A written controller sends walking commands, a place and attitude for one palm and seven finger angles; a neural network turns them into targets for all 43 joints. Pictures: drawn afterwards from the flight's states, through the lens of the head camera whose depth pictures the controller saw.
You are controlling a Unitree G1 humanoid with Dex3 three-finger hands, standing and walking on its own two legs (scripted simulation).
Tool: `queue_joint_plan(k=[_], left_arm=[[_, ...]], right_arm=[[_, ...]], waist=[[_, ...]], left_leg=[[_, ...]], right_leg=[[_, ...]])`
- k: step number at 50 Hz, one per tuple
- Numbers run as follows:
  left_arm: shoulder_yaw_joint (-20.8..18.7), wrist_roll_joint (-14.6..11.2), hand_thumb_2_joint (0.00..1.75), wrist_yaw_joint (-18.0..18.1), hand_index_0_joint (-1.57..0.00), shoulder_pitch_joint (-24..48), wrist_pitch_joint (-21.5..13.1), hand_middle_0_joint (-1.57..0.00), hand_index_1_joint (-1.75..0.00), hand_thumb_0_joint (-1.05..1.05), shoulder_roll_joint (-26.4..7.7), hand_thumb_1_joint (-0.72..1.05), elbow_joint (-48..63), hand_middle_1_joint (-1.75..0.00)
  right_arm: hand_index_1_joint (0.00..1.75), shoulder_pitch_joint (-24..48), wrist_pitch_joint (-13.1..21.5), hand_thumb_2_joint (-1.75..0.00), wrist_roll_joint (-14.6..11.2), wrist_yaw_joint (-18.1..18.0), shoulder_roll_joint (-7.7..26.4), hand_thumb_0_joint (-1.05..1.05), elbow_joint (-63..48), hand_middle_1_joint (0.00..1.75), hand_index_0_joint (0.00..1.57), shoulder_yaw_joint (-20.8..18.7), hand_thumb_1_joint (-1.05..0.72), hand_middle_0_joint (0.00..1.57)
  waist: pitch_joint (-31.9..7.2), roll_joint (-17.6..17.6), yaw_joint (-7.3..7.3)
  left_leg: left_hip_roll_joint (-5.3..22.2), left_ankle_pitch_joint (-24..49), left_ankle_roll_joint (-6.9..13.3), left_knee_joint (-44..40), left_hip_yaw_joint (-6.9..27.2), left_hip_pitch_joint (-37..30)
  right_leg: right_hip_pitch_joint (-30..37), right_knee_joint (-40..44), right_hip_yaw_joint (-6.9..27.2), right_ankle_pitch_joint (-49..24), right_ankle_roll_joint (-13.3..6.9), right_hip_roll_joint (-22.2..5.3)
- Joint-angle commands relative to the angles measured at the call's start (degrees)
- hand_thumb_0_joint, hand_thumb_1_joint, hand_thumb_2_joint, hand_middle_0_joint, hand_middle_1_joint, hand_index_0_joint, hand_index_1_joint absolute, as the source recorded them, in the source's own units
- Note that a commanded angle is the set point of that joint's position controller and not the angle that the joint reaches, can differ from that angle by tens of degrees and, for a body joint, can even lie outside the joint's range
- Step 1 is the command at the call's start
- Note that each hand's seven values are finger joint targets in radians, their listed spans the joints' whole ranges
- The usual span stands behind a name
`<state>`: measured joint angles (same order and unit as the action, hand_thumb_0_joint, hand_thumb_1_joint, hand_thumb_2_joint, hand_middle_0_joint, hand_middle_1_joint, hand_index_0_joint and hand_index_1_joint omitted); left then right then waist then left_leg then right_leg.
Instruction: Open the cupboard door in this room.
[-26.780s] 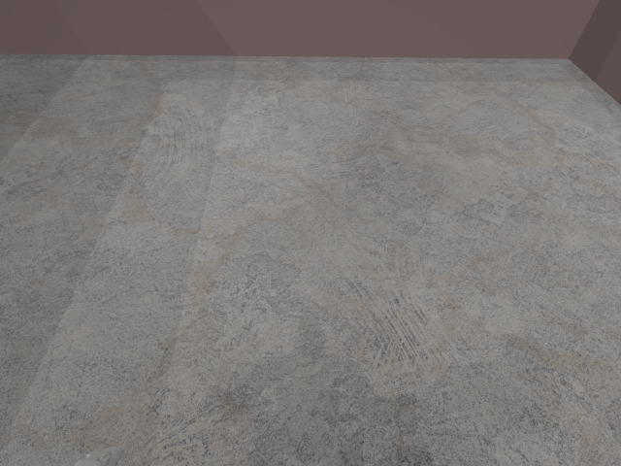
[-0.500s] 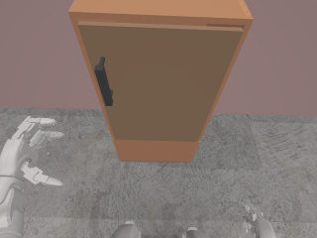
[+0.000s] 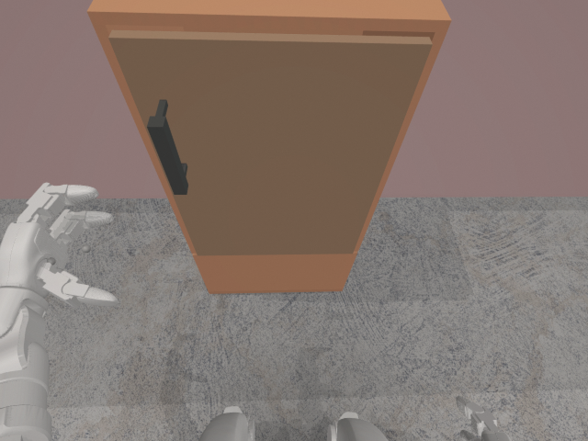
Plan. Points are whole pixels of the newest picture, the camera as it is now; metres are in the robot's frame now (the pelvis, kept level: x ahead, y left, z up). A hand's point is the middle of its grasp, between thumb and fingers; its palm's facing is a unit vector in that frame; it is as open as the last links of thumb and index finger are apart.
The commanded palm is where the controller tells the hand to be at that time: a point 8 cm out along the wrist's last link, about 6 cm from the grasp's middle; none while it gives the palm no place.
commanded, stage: move the hooked fingers beside the handle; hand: left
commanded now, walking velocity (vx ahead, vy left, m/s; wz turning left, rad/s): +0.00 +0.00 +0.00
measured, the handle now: (172, 150) +0.54 +0.21 +0.04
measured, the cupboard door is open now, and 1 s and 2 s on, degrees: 0 0 0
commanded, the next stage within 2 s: slide the fingers in behind the handle in 1.86 s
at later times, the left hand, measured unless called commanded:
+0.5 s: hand (108, 208) +0.41 +0.27 +0.05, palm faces +0.05 -1.00 -0.01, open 14.0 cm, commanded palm +0.39 +0.32 +0.05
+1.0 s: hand (131, 172) +0.48 +0.26 +0.05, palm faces +0.04 -1.00 -0.02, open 14.0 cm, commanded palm +0.46 +0.30 +0.04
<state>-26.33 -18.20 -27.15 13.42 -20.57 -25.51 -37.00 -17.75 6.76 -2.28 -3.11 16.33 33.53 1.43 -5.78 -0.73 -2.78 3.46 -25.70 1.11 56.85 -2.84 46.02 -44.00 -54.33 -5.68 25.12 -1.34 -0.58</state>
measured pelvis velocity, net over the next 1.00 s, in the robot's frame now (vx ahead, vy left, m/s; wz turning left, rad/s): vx -0.01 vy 0.01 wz -0.03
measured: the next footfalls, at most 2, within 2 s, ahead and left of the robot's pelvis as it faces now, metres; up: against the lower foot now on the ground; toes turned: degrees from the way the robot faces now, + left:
none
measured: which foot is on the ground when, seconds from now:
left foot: down 0.00-1.00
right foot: down 0.00-1.00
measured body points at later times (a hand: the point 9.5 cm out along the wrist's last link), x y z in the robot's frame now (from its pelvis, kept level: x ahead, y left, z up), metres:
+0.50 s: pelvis -0.01 +0.01 -0.01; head +0.09 +0.03 +0.43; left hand +0.40 +0.32 +0.05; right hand +0.07 -0.26 -0.11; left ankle +0.02 +0.11 -0.68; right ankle +0.01 -0.11 -0.68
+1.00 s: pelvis -0.01 +0.01 -0.02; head +0.12 +0.04 +0.41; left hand +0.47 +0.31 +0.05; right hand +0.01 -0.26 -0.12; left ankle +0.02 +0.11 -0.68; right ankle +0.01 -0.11 -0.68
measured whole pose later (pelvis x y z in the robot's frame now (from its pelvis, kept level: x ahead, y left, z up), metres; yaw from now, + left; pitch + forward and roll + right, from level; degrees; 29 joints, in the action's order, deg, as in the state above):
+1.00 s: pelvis -0.01 +0.01 -0.02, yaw -2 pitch +21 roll -3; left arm -27.5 -7.7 -21.0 45.1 -24.0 -33.9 -64.6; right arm -20.7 -2.5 -0.3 -1.8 16.2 35.7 2.3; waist -5.8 -0.5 -8.4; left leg 4.2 -27.1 2.3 62.7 -2.9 57.2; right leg -54.6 -58.4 -5.2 25.2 -0.5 0.0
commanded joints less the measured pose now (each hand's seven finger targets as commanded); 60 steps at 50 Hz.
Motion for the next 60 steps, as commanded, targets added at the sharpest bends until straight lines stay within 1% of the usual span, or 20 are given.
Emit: queue_joint_plan(k=[1,6,10,14,17,20,23,26,27,35,38,40,43,47,48,49,52,53,56,60], left_arm=[[-2.66,-0.53,0.30,-0.07,-0.30,19.69,-4.97,-0.30,-1.20,0.00,-15.18,-0.50,10.93,-1.20],[-3.88,0.43,0.30,0.30,-0.30,23.77,-5.57,-0.30,-1.20,0.00,-17.71,-0.50,6.50,-1.20],[-3.13,2.13,0.30,0.88,-0.30,27.42,-5.18,-0.30,-1.20,0.00,-17.98,-0.50,2.84,-1.20],[-3.37,2.62,0.30,1.56,-0.30,29.40,-5.34,-0.30,-1.20,0.00,-18.44,-0.50,1.10,-1.20],[-3.32,3.19,0.30,1.96,-0.30,31.48,-4.99,-0.30,-1.20,0.00,-18.78,-0.50,-3.58,-1.20],[-1.67,4.41,0.30,2.37,-0.30,36.51,-5.67,-0.30,-1.20,0.00,-18.32,-0.50,-5.26,-1.20],[-3.90,4.91,0.30,2.71,-0.30,39.07,-6.77,-0.30,-1.20,0.00,-21.50,-0.50,-6.53,-1.20],[-2.85,5.38,0.30,2.83,-0.30,41.15,-7.48,-0.30,-1.20,0.00,-20.61,-0.50,-6.86,-1.20],[-3.51,5.71,0.30,3.00,-0.30,41.63,-7.63,-0.30,-1.20,0.00,-21.72,-0.50,-6.77,-1.20],[-2.91,7.04,0.30,4.04,-0.30,46.67,-7.03,-0.30,-1.20,0.00,-22.83,-0.50,-11.62,-1.20],[-2.94,7.36,0.30,4.54,-0.30,47.56,-7.61,-0.30,-1.20,0.00,-22.73,-0.50,-11.51,-1.20],[-1.07,7.69,0.30,4.88,-0.30,49.37,-7.13,-0.30,-1.20,0.00,-20.82,-0.50,-13.81,-1.20],[-1.74,8.70,0.30,5.46,-0.30,52.20,-6.57,-0.30,-1.20,0.00,-22.99,-0.50,-16.93,-1.20],[-4.59,9.60,0.30,6.46,-0.30,52.96,-7.70,-0.30,-1.20,0.00,-26.76,-0.50,-14.71,-1.20],[-4.39,9.61,0.30,6.53,-0.30,53.36,-7.62,-0.30,-1.20,0.00,-26.62,-0.50,-15.45,-1.20],[-3.96,9.68,0.30,6.55,-0.30,53.45,-7.16,-0.30,-1.20,0.00,-26.08,-0.50,-17.31,-1.20],[-3.13,10.53,0.30,6.33,-0.30,57.11,-6.29,-0.30,-1.20,0.00,-27.29,-0.50,-19.52,-1.20],[-5.07,10.80,0.30,6.51,-0.30,57.71,-6.51,-0.30,-1.20,0.00,-30.13,-0.50,-18.36,-1.20],[-4.95,10.25,0.30,6.08,-0.30,53.26,-7.13,-0.30,-1.20,0.00,-28.07,-0.50,-16.21,-1.20],[-4.11,9.54,0.30,5.26,-0.30,51.09,-5.74,-0.30,-1.20,0.00,-26.76,-0.50,-17.46,-1.20]], right_arm=[[0.30,-1.57,2.13,-0.90,-0.08,-0.91,8.75,0.00,-6.22,0.30,0.20,-3.73,-0.90,0.20],[0.30,-2.73,1.24,-0.90,0.12,-1.21,9.11,0.00,-4.74,0.30,0.20,-3.70,-0.90,0.20],[0.30,-3.27,0.37,-0.90,0.22,-1.01,9.08,0.00,-4.27,0.30,0.20,-3.58,-0.90,0.20],[0.30,-4.08,-0.60,-0.90,0.34,-0.57,9.22,0.00,-4.62,0.30,0.20,-3.65,-0.90,0.20],[0.30,-4.66,-1.49,-0.90,0.37,-0.43,9.49,0.00,-4.37,0.30,0.20,-3.41,-0.90,0.20],[0.30,-5.05,-2.11,-0.90,0.44,-0.35,9.52,0.00,-4.23,0.30,0.20,-3.42,-0.90,0.20],[0.30,-6.06,-2.69,-0.90,0.72,-0.32,10.02,0.00,-3.54,0.30,0.20,-3.62,-0.90,0.20],[0.30,-6.66,-3.23,-0.90,0.96,-0.11,9.81,0.00,-3.26,0.30,0.20,-3.60,-0.90,0.20],[0.30,-7.16,-3.56,-0.90,1.06,-0.02,10.07,0.00,-2.80,0.30,0.20,-3.69,-0.90,0.20],[0.30,-8.45,-5.53,-0.90,1.22,0.04,10.28,0.00,-1.99,0.30,0.20,-3.39,-0.90,0.20],[0.30,-9.47,-6.17,-0.90,1.51,0.25,10.44,0.00,-1.56,0.30,0.20,-3.65,-0.90,0.20],[0.30,-9.48,-6.57,-0.90,1.50,0.40,10.28,0.00,-1.25,0.30,0.20,-3.44,-0.90,0.20],[0.30,-10.32,-7.28,-0.90,1.62,0.18,10.81,0.00,-0.99,0.30,0.20,-3.26,-0.90,0.20],[0.30,-11.58,-7.98,-0.90,2.22,0.44,10.81,0.00,-1.21,0.30,0.20,-3.34,-0.90,0.20],[0.30,-11.57,-8.20,-0.90,2.18,0.59,10.68,0.00,-1.20,0.30,0.20,-3.16,-0.90,0.20],[0.30,-11.63,-8.45,-0.90,2.15,0.67,10.69,0.00,-1.02,0.30,0.20,-3.11,-0.90,0.20],[0.30,-12.01,-9.01,-0.90,2.07,0.45,11.04,0.00,-0.95,0.30,0.20,-2.73,-0.90,0.20],[0.30,-12.32,-9.11,-0.90,2.25,0.34,11.34,0.00,-1.12,0.30,0.20,-2.79,-0.90,0.20],[0.30,-12.90,-9.43,-0.90,2.53,0.92,10.80,0.00,-1.93,0.30,0.20,-3.08,-0.90,0.20],[0.30,-12.54,-10.27,-0.90,2.00,1.08,10.65,0.00,-2.10,0.30,0.20,-3.03,-0.90,0.20]], waist=[[-18.31,-5.34,-0.14],[-19.59,-4.55,-0.31],[-20.43,-6.62,-0.37],[-21.56,-5.83,-0.23],[-19.85,-3.18,-1.12],[-19.38,-5.23,-1.79],[-22.32,-5.25,-1.75],[-24.08,-8.22,-1.84],[-25.61,-7.30,-1.90],[-23.66,-7.97,-3.22],[-26.35,-8.17,-3.39],[-23.72,-7.63,-4.40],[-22.44,-6.83,-5.18],[-29.08,-9.48,-4.00],[-28.24,-9.74,-4.32],[-26.93,-7.25,-5.15],[-24.42,-7.38,-6.55],[-26.47,-8.58,-5.72],[-31.07,-10.87,-4.34],[-27.98,-7.64,-4.87]], left_leg=[[-2.56,15.83,0.61,-6.54,3.47,-10.35],[-2.37,15.52,0.59,-6.22,4.05,-10.70],[-2.16,15.68,0.30,-6.30,4.31,-11.24],[-2.02,17.30,0.20,-5.98,4.43,-11.93],[-1.93,15.56,0.37,-5.60,4.37,-9.28],[-1.96,13.60,0.44,-5.36,4.62,-9.27],[-1.76,14.56,0.38,-4.49,4.91,-10.03],[-1.78,17.17,0.30,-3.78,5.24,-11.86],[-1.45,18.44,0.13,-3.75,5.78,-13.19],[-1.37,16.82,0.24,-3.50,5.90,-11.74],[-0.96,20.49,-0.12,-2.99,6.60,-14.54],[-1.05,18.00,0.04,-3.03,6.48,-12.63],[-1.00,16.83,0.28,-2.69,6.59,-10.74],[-0.97,22.80,-0.03,-1.46,6.69,-13.90],[-0.94,23.19,-0.06,-1.20,6.63,-13.44],[-0.92,21.29,0.26,-0.94,6.37,-11.58],[-0.95,18.57,0.62,-0.72,6.12,-8.79],[-1.06,19.42,0.57,-0.52,6.17,-8.98],[-0.84,25.41,0.16,-0.30,6.37,-13.80],[-1.00,22.89,0.65,-0.76,5.47,-9.78]], right_leg=[[8.87,5.65,4.76,-14.85,0.00,1.82],[7.94,5.38,4.60,-13.80,-0.12,2.01],[6.21,4.82,4.10,-13.26,-0.10,1.86],[5.90,4.37,3.81,-14.34,-0.13,2.10],[4.99,4.15,3.75,-13.37,0.05,2.32],[2.43,4.03,3.78,-10.96,-0.02,2.17],[2.27,3.45,3.89,-11.36,-0.03,2.31],[1.19,2.68,3.74,-12.52,-0.29,2.49],[0.90,2.55,3.51,-12.95,-0.17,2.50],[-1.39,2.83,3.37,-11.38,0.00,2.66],[-2.35,2.19,2.90,-12.82,-0.04,2.91],[-3.47,2.55,2.87,-11.37,0.10,2.88],[-4.30,2.39,3.01,-10.89,0.15,2.84],[-2.58,1.11,3.21,-14.61,-0.01,2.96],[-2.86,1.07,3.16,-15.03,0.09,3.02],[-2.87,1.44,3.32,-14.43,0.37,3.13],[-3.64,1.59,3.61,-13.48,0.44,3.13],[-2.55,1.31,3.80,-14.08,0.38,2.99],[-1.88,0.59,3.25,-17.11,0.01,3.35],[0.17,1.58,3.59,-17.71,0.56,3.40]])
